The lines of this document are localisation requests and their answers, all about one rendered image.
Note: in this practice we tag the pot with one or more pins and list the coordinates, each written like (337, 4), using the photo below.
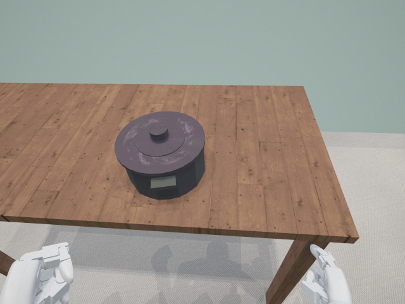
(170, 186)

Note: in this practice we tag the lid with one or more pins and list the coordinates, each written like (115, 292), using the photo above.
(138, 153)

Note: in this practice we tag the knob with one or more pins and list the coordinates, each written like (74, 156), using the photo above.
(158, 132)

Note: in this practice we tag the robot right hand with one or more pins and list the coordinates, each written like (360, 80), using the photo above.
(332, 282)

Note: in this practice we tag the robot left hand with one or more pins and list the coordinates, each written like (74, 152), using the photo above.
(26, 278)

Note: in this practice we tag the table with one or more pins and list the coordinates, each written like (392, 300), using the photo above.
(267, 174)

